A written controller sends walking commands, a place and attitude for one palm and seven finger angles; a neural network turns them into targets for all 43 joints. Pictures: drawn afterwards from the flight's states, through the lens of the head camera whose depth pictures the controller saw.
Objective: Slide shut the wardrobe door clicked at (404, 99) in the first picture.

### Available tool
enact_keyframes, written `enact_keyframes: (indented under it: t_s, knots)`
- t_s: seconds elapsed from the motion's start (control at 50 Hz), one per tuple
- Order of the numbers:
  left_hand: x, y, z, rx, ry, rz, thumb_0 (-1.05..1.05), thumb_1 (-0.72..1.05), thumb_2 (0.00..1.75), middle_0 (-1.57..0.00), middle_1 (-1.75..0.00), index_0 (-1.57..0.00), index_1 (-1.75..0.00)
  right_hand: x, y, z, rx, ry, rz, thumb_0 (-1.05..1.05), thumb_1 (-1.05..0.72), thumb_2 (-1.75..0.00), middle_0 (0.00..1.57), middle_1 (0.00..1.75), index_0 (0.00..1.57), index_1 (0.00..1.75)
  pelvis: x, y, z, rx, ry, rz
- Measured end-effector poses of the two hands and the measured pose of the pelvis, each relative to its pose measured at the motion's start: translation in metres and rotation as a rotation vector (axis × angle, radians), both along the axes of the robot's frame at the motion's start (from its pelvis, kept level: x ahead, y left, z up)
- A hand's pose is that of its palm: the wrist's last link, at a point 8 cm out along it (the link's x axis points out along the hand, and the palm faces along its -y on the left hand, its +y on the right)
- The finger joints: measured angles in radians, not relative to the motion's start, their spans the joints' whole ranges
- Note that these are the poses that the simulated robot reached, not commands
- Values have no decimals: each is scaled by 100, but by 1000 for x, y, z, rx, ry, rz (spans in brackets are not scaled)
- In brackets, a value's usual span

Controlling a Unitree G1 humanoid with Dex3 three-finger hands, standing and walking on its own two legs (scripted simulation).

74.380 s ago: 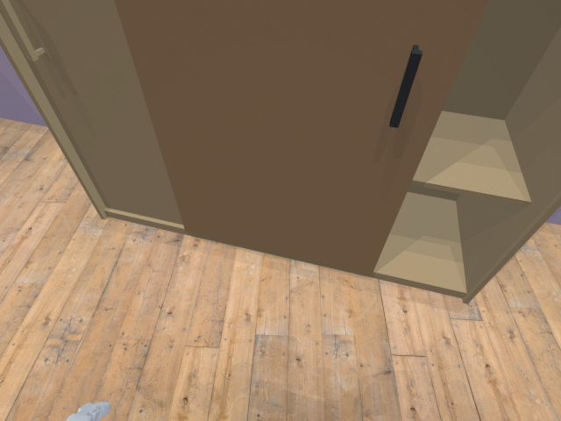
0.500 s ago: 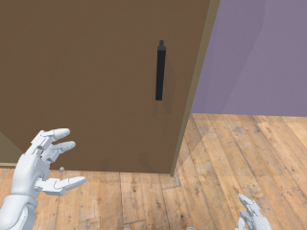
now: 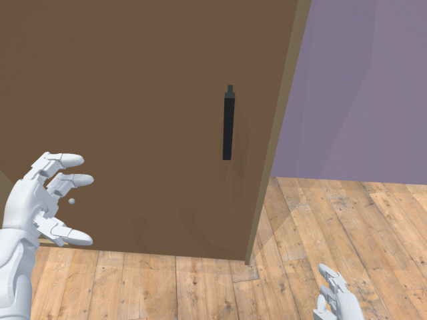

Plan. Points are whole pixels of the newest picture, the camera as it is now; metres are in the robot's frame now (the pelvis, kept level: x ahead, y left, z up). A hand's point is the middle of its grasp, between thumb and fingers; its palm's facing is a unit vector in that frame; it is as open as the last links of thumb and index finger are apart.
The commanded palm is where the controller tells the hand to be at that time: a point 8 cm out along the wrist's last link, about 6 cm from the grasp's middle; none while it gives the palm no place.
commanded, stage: raise the hand with hooked fingers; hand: left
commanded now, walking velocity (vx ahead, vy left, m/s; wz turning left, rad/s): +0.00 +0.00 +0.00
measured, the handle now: (228, 124) +0.50 +0.02 +0.11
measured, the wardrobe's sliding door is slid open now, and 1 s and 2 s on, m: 0.00 0.00 0.00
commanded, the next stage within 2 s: move the hooked fingers beside the handle in 0.60 s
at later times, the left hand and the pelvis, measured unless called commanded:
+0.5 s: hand (75, 191) +0.28 +0.26 +0.13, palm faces +0.12 -0.99 -0.03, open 14.0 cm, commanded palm +0.24 +0.31 +0.14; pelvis +0.00 -0.01 +0.01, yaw -1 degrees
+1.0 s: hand (99, 181) +0.30 +0.23 +0.13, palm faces +0.06 -1.00 -0.01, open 14.0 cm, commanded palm +0.27 +0.28 +0.13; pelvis +0.00 +0.00 +0.01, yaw -1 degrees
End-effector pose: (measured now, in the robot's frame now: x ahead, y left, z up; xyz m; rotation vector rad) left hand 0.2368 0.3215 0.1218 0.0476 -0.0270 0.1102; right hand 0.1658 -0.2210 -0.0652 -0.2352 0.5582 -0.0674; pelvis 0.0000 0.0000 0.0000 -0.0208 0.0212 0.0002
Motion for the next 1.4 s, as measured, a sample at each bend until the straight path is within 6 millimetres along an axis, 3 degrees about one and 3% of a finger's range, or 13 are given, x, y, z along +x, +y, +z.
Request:
enact_keyframes:
  t_s: [0.18, 0.34, 0.78, 1.4]
  knots:
    - [16, 5, 20, -7, -19, -6, -1, -50, 30, -30, -120, -30, -120, -16, -18, 1, -22, 31, -50, 2, -90, -90, 20, 30, 20, 30, 0, -3, 6, 5, -18, -8]
    - [16, -4, 11, -25, 13, -18, -1, -50, 30, -30, -120, -30, -120, -24, -30, 4, -33, 33, -82, 2, -90, -90, 20, 30, 20, 30, -2, -5, 7, 10, -19, -20]
    - [12, -4, 11, -29, 4, 0, -1, -50, 30, -30, -120, -30, -120, -15, -18, 6, -18, 12, -53, 2, -90, -90, 20, 30, 20, 30, -4, -6, 9, 9, -27, -15]
    - [82, -81, 4, -41, 5, -68, -1, -50, 30, -30, -120, -30, -120, -39, -23, -10, 3, 125, -113, 2, -90, -90, 20, 30, 20, 30, 0, -4, 10, 20, 8, -26]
